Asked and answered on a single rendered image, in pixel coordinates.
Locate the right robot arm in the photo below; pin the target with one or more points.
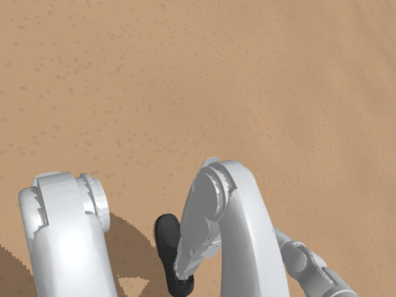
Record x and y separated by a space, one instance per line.
311 271

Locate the right robot foot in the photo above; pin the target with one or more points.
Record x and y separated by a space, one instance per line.
167 235

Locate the right robot hand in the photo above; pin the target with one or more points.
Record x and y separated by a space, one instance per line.
282 238

